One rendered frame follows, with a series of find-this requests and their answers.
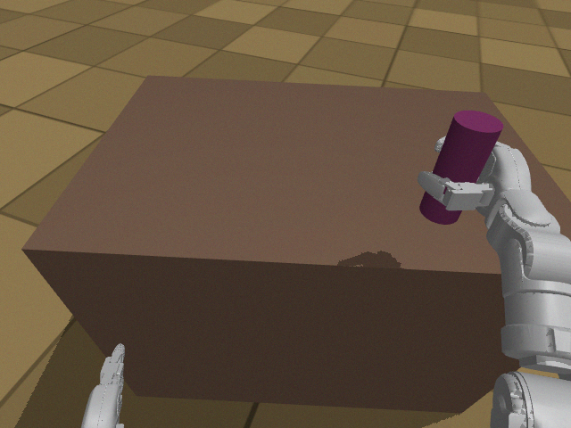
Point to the can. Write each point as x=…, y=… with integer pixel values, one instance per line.
x=466, y=148

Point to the left robot hand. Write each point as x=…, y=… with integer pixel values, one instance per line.
x=105, y=400

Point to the right robot hand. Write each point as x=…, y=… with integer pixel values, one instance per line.
x=504, y=170

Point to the right robot arm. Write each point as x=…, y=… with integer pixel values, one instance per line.
x=535, y=263

